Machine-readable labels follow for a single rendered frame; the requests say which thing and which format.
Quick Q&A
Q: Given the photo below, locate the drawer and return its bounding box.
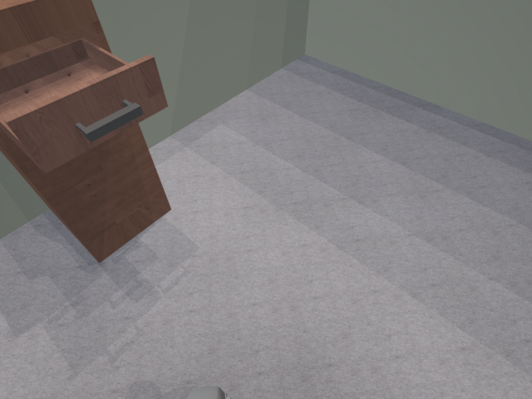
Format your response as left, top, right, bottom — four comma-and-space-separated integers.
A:
0, 37, 168, 174

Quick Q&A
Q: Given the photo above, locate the cabinet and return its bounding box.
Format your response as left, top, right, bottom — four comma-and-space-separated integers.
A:
0, 0, 171, 263

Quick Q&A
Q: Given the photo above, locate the handle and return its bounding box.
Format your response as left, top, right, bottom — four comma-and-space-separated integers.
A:
75, 100, 144, 142

